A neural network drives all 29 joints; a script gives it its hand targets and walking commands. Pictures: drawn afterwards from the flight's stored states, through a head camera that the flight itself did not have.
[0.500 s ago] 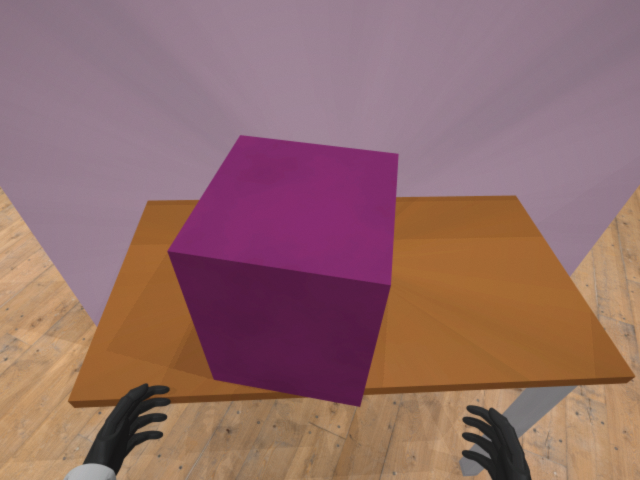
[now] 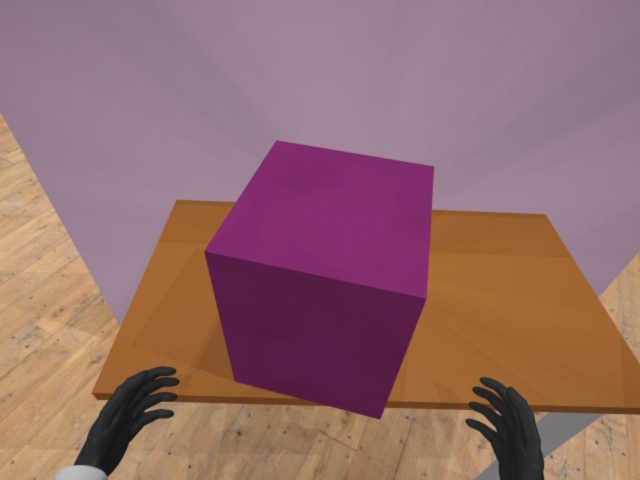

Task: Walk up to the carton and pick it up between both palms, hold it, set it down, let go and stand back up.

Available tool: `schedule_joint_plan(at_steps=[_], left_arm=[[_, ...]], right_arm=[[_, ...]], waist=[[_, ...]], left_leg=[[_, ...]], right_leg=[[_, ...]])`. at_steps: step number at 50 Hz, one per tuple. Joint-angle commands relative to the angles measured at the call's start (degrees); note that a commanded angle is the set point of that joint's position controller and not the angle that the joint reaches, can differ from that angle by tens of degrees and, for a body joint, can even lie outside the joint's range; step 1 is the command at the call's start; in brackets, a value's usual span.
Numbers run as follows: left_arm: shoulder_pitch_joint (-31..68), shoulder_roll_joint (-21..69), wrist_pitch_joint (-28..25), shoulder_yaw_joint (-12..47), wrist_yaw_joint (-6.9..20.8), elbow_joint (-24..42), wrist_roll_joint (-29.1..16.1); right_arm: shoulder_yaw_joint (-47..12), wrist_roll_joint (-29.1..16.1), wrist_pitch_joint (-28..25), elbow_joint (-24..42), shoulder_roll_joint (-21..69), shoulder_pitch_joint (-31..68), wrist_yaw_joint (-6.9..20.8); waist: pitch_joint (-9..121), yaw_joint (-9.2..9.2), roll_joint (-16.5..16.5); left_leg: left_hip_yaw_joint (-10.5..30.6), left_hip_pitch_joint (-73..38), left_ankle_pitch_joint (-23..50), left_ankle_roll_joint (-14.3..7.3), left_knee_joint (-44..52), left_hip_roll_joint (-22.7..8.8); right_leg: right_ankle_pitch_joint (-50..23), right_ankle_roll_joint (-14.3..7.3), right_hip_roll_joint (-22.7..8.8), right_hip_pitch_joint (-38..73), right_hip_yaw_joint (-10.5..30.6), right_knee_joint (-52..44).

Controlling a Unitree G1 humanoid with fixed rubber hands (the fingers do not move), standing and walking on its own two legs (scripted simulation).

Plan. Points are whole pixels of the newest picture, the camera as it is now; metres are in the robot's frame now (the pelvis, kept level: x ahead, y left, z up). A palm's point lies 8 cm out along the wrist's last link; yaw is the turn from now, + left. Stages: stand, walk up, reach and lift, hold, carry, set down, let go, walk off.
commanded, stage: reach and lift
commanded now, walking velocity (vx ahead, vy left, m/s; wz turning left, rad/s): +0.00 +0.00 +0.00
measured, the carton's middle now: (328, 280) +0.40 +0.03 +0.04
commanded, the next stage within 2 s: none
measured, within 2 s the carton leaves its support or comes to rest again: neither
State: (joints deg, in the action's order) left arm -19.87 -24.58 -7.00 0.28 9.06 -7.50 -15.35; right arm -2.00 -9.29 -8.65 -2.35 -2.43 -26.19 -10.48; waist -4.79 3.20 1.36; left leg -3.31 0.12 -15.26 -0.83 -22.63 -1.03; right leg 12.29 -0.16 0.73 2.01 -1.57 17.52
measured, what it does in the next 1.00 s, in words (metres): stands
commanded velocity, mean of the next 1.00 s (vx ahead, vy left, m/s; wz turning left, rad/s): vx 0.00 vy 0.00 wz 0.00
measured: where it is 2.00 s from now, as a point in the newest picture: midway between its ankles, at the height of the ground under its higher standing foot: outside the picture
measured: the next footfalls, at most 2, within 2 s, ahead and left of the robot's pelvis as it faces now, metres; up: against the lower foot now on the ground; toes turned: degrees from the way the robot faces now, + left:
none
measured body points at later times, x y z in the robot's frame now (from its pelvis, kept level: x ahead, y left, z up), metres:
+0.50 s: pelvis -0.01 +0.00 +0.00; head -0.02 +0.01 +0.45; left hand +0.24 +0.26 +0.06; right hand +0.23 -0.19 +0.05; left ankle -0.02 +0.10 -0.75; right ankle -0.02 -0.12 -0.75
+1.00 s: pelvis +0.00 -0.01 +0.00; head +0.00 +0.02 +0.45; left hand +0.31 +0.26 +0.11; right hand +0.28 -0.19 +0.11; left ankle -0.02 +0.10 -0.75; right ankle -0.02 -0.12 -0.75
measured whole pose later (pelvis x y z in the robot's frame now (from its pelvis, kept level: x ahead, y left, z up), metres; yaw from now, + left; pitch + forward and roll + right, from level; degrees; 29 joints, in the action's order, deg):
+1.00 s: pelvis +0.00 -0.01 +0.00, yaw +0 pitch -4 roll -1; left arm 7.3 -25.4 25.1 -9.9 9.4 1.1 -14.5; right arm -0.1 -16.1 20.5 12.9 -8.1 -2.9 -15.1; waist -3.8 -0.3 2.1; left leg -2.7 2.3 -13.1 -0.6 -19.6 -0.9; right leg 10.5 -0.4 0.8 -0.1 -2.1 14.8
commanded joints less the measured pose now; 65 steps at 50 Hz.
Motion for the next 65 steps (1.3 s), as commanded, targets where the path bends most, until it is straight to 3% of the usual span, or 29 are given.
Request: schedule_joint_plan(at_steps=[1,7,18,25,34,36,46,50,58,61,65], left_arm=[[5.48,-8.56,-1.52,-3.22,-0.51,8.72,-1.27],[11.02,-9.25,1.97,-3.28,-1.38,10.14,-2.31],[21.08,-10.59,7.95,-4.92,-0.51,7.0,-3.85],[26.21,-11.2,12.36,-6.62,-0.25,8.93,-3.72],[30.3,-11.47,20.1,-10.52,0.65,12.62,-2.33],[31.55,-11.12,21.65,-10.74,0.58,14.71,-1.94],[38.88,-10.32,30.24,-13.89,0.28,17.98,0.86],[43.61,-10.73,33.21,-14.3,0.18,17.09,0.91],[54.08,-10.01,39.27,-14.39,-0.44,14.89,2.16],[58.54,-10.86,41.16,-14.68,-0.55,11.33,2.42],[66.08,-10.84,42.57,-14.02,-1.26,8.15,2.93]], right_arm=[[2.2,0.53,-0.07,9.83,-2.79,1.84,-0.5],[3.72,1.18,4.5,13.57,-3.42,6.89,-0.72],[3.43,0.45,13.3,15.46,-3.33,15.19,-1.94],[3.3,-0.44,16.79,17.59,-4.15,19.12,-2.72],[2.48,-3.4,21.31,21.68,-6.09,23.66,-3.99],[2.88,-4.14,22.14,22.7,-6.92,24.21,-4.09],[4.05,-6.6,27.25,24.55,-9.94,31.41,-4.61],[4.32,-7.7,29.26,24.04,-10.92,35.64,-4.63],[6.3,-9.35,33.74,19.5,-13.48,45.42,-4.4],[6.63,-9.4,35.18,18.1,-13.98,50.43,-4.18],[8.01,-9.81,36.72,14.25,-15.1,57.35,-3.7]], waist=[[0.29,-0.75,-8.0],[1.39,-0.32,-8.42],[4.47,-0.93,-5.58],[7.78,-1.41,-5.63],[10.96,-2.23,-4.03],[12.04,-2.64,-4.94],[12.98,-4.06,-5.58],[13.71,-4.62,-4.59],[14.6,-6.38,-6.25],[14.91,-6.47,-4.62],[15.69,-7.11,-5.73]], left_leg=[[1.67,6.73,18.23,3.92,4.24,-1.03],[1.72,12.46,10.36,2.79,7.06,-2.04],[1.79,12.0,9.65,1.69,7.28,-1.24],[1.22,9.77,14.2,2.04,6.16,-0.75],[0.62,5.9,23.64,2.39,4.26,0.04],[0.74,4.84,26.33,2.93,3.85,-0.03],[0.31,2.73,28.33,3.16,3.68,0.08],[0.03,2.82,26.5,2.57,3.97,0.18],[0.23,2.56,23.97,2.76,4.27,-0.47],[0.14,3.98,20.68,1.98,4.61,-0.49],[0.43,6.22,16.12,1.82,5.56,-0.95]], right_leg=[[-5.19,-2.9,-0.77,0.22,3.46,-2.22],[-1.59,-2.93,-0.51,2.95,3.43,-1.09],[-0.58,-2.37,-1.63,1.31,4.12,-2.16],[-3.82,-1.99,-1.62,1.33,3.57,-2.07],[-14.29,-0.98,-1.38,3.65,3.09,-1.67],[-16.45,-1.06,-1.16,3.73,2.71,-1.78],[-20.18,-1.11,-0.89,4.69,2.1,-1.82],[-19.41,-0.97,-0.82,4.47,2.01,-1.92],[-14.78,-1.81,-0.11,2.57,1.19,-2.32],[-13.22,-1.75,-0.28,2.44,1.31,-2.19],[-10.01,-2.04,0.0,1.77,0.85,-1.54]])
